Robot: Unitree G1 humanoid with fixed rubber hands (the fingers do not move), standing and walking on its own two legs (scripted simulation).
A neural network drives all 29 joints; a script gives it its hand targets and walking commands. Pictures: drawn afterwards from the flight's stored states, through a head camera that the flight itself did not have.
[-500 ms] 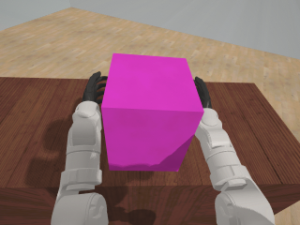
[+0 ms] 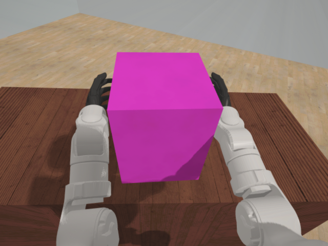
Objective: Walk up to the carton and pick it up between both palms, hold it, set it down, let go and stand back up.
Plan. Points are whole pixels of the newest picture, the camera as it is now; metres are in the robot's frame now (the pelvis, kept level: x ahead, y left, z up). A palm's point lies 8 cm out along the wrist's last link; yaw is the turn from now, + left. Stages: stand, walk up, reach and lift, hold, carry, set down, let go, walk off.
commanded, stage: reach and lift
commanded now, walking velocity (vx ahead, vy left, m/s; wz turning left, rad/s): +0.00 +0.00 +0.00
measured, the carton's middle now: (159, 119) +0.40 +0.02 +0.14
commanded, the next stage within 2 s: hold in 0.40 s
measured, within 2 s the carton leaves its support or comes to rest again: neither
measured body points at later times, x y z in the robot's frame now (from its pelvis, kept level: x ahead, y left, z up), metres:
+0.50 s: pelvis +0.00 +0.00 +0.00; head -0.02 +0.03 +0.45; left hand +0.40 +0.17 +0.20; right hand +0.42 -0.12 +0.20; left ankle +0.03 +0.11 -0.75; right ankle +0.05 -0.12 -0.75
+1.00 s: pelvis -0.01 +0.00 +0.00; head -0.05 +0.02 +0.45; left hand +0.38 +0.17 +0.22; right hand +0.40 -0.13 +0.23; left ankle +0.03 +0.11 -0.75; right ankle +0.05 -0.12 -0.75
